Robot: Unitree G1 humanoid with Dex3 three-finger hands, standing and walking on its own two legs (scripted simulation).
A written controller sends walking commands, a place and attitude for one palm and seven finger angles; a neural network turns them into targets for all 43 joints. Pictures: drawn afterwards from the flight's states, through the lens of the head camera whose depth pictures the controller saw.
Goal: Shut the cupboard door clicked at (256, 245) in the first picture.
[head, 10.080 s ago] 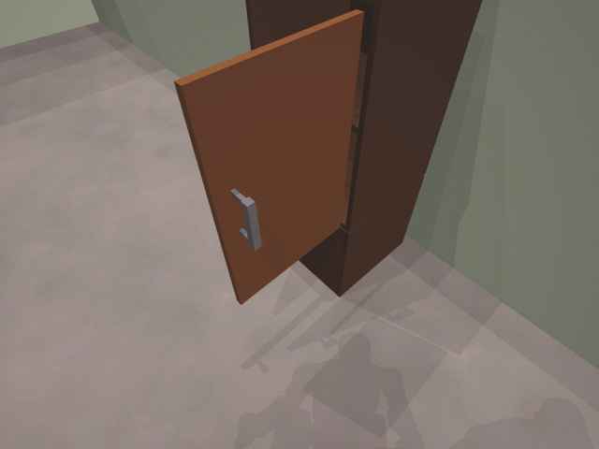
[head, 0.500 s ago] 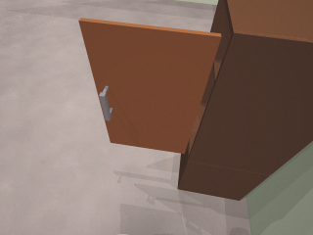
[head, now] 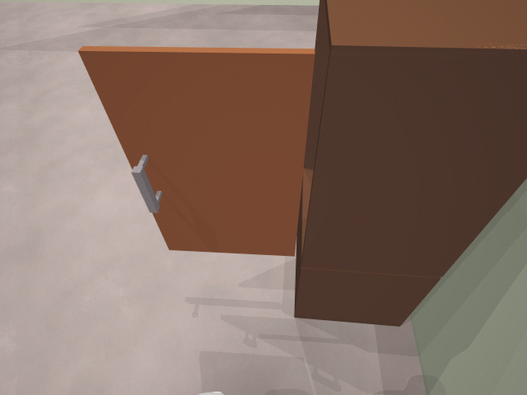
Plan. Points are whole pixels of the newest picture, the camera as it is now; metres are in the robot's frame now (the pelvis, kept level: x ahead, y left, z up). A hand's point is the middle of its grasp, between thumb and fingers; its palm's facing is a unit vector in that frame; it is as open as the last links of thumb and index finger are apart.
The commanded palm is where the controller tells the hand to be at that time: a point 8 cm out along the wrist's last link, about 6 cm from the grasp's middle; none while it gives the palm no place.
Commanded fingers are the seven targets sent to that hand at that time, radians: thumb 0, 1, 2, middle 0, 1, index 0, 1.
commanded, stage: come to a stop and stand still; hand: left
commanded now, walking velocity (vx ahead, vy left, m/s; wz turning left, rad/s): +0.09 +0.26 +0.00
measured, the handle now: (149, 184) +0.52 +0.29 -0.02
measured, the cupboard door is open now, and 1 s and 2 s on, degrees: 91 91 91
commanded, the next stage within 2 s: look again from close up in 0.56 s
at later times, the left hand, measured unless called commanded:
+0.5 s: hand out of the picture +0.01 +0.21 -0.17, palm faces +0.08 -0.97 -0.22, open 7.4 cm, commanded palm none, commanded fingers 0.00 0.90 0.90 -0.20 -0.30 -0.20 -0.30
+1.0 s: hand out of the picture +0.02 +0.18 -0.16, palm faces +0.01 -0.97 -0.24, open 7.4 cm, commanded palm none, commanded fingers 0.00 0.90 0.90 -0.20 -0.30 -0.20 -0.30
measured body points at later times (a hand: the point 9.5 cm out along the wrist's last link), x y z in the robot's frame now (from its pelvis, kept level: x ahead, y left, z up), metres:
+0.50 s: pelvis +0.00 +0.02 +0.01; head +0.02 +0.03 +0.46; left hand +0.00 +0.27 -0.15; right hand +0.06 -0.21 -0.14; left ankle -0.01 +0.12 -0.73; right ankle -0.03 -0.11 -0.73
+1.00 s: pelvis +0.00 +0.00 +0.01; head +0.01 -0.01 +0.46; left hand +0.02 +0.23 -0.14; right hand +0.01 -0.22 -0.16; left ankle -0.01 +0.12 -0.73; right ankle -0.03 -0.11 -0.73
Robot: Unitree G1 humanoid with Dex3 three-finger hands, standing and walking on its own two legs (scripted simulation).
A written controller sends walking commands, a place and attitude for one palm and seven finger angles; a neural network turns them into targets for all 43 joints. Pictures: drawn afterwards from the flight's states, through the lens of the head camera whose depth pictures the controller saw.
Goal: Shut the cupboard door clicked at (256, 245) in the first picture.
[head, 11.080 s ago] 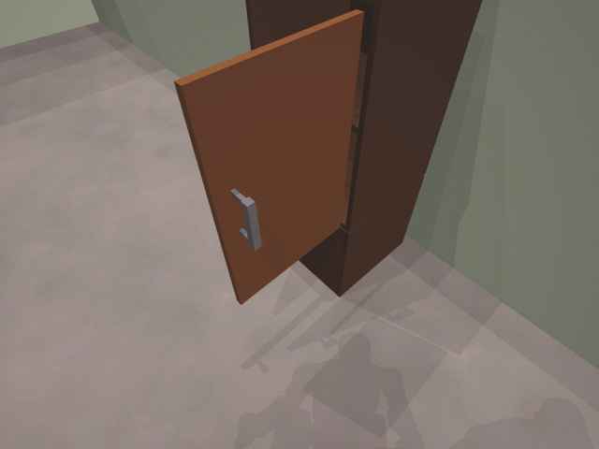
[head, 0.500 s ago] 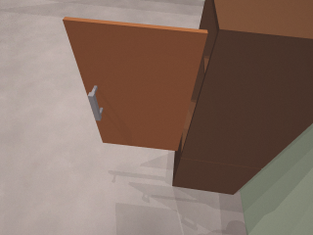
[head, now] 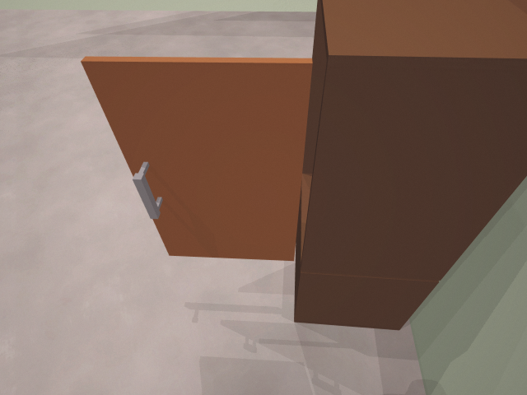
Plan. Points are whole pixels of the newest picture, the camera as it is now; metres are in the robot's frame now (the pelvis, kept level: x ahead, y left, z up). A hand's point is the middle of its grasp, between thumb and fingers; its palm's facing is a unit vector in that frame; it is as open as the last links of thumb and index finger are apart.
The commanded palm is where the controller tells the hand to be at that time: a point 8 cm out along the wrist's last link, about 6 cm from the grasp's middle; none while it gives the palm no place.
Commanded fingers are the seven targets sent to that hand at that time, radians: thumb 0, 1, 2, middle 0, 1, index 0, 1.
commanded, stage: look again from close up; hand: left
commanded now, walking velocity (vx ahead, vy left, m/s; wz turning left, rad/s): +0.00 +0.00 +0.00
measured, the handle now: (150, 191) +0.52 +0.28 -0.03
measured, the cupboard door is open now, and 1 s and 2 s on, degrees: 91 91 91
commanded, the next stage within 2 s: shuffle to correct the standing spot in 0.16 s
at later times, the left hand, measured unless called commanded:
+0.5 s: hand out of the picture +0.02 +0.17 -0.18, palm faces +0.06 -0.98 -0.20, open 7.4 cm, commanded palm none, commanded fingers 0.00 0.90 0.90 -0.20 -0.30 -0.20 -0.30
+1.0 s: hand out of the picture +0.14 +0.23 -0.17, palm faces +0.05 -0.96 -0.27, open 7.4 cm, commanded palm none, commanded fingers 0.00 0.90 0.90 -0.20 -0.30 -0.20 -0.30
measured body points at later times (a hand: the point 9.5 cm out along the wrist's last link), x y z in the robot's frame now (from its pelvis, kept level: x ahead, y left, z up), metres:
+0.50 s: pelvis +0.02 +0.00 +0.00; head +0.04 +0.00 +0.45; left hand +0.01 +0.23 -0.16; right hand +0.04 -0.24 -0.16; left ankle -0.01 +0.11 -0.74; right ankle -0.03 -0.11 -0.74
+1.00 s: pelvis +0.08 +0.04 -0.01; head +0.12 +0.02 +0.44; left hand +0.14 +0.28 -0.15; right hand +0.09 -0.19 -0.18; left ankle +0.01 +0.14 -0.69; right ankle +0.08 -0.06 -0.74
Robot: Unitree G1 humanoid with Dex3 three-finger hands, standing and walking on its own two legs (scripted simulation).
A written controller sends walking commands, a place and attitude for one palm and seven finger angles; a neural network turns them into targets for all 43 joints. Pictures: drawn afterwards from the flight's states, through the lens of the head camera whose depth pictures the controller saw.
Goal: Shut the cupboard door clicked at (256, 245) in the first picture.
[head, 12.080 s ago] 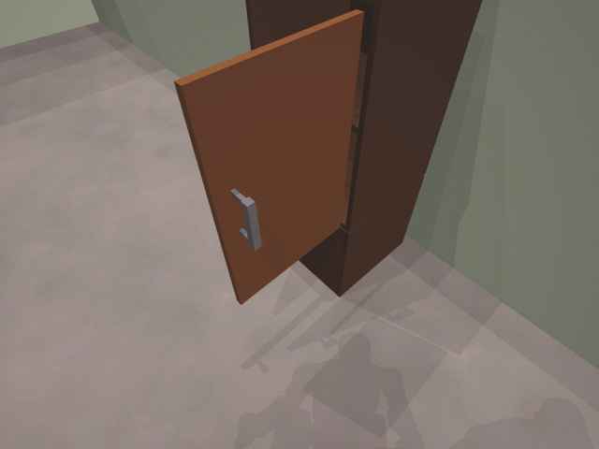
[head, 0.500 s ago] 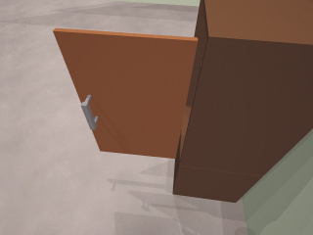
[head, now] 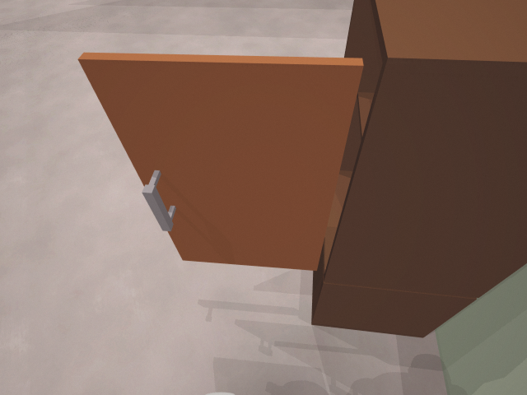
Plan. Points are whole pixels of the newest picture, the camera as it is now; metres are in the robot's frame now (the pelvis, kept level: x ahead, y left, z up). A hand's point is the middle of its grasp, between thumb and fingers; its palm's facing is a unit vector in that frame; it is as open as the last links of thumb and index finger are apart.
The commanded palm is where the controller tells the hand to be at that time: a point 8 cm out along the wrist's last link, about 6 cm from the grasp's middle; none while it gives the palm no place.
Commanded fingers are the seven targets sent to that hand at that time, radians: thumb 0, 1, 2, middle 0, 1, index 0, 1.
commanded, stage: come to a stop and stand still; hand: left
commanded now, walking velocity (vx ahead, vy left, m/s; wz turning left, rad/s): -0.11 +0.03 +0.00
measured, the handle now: (162, 201) +0.44 +0.24 -0.02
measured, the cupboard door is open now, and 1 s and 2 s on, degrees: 91 91 91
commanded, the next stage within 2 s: look again from close up in 0.74 s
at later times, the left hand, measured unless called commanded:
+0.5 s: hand out of the picture +0.02 +0.22 -0.16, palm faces +0.01 -0.97 -0.22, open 7.4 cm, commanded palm none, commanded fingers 0.00 0.90 0.90 -0.20 -0.30 -0.20 -0.30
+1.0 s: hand out of the picture +0.05 +0.24 -0.16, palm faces -0.02 -0.97 -0.25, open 7.4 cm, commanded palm none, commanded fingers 0.00 0.90 0.90 -0.20 -0.30 -0.20 -0.30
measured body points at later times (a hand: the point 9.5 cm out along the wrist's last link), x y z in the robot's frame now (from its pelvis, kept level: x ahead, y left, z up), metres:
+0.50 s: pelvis +0.00 +0.04 +0.01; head +0.03 +0.03 +0.46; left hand +0.02 +0.27 -0.14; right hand +0.06 -0.19 -0.15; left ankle +0.02 +0.16 -0.73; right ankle -0.03 -0.07 -0.73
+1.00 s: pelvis +0.00 +0.05 +0.01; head +0.00 +0.05 +0.46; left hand +0.05 +0.29 -0.14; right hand +0.04 -0.18 -0.15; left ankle +0.02 +0.16 -0.73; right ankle -0.03 -0.07 -0.73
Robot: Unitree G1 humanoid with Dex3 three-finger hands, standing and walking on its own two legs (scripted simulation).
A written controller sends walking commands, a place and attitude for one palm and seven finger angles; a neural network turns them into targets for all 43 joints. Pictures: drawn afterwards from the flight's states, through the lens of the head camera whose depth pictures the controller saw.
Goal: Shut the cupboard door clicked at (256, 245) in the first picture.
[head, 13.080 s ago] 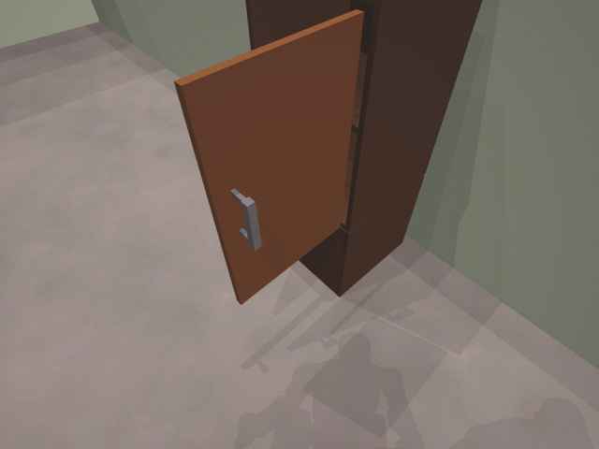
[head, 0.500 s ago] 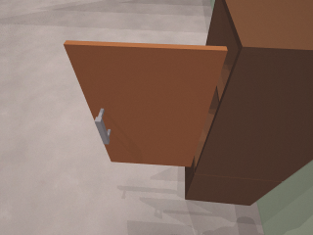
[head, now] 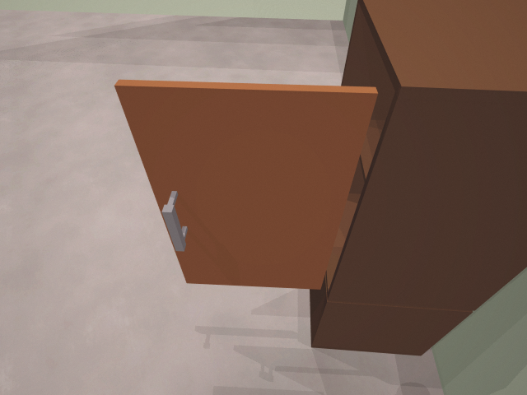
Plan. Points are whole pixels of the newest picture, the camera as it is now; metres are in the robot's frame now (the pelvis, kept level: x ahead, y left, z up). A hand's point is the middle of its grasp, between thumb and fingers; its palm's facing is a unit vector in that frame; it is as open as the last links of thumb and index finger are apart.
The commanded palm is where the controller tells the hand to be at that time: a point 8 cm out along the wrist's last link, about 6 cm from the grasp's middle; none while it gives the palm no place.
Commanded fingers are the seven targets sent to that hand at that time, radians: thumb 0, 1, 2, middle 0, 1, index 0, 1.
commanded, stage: look again from close up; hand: left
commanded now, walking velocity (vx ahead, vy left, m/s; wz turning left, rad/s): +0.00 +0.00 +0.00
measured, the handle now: (177, 222) +0.43 +0.20 -0.03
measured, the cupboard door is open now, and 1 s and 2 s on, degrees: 91 91 91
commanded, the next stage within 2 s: raise the hand and make a fist in 0.36 s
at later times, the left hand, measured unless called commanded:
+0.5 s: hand out of the picture +0.00 +0.21 -0.17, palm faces +0.07 -0.97 -0.21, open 7.4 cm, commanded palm +0.07 +0.25 -0.07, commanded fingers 0.00 0.90 0.90 -0.24 -0.34 -0.24 -0.34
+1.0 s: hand out of the picture +0.09 +0.20 -0.06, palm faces +0.17 -0.98 -0.06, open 5.6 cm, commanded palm +0.10 +0.24 -0.05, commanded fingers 0.00 0.90 0.90 -0.69 -0.84 -0.69 -0.84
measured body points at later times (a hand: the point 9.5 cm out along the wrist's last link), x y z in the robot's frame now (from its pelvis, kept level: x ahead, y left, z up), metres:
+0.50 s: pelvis -0.02 +0.02 +0.00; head +0.00 +0.03 +0.45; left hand +0.00 +0.26 -0.15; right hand +0.01 -0.21 -0.15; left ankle +0.01 +0.11 -0.73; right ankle -0.03 -0.13 -0.73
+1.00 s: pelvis -0.06 -0.02 -0.11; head -0.01 +0.00 +0.33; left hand +0.07 +0.25 -0.06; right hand +0.20 -0.24 -0.15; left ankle +0.01 +0.11 -0.73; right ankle -0.02 -0.12 -0.73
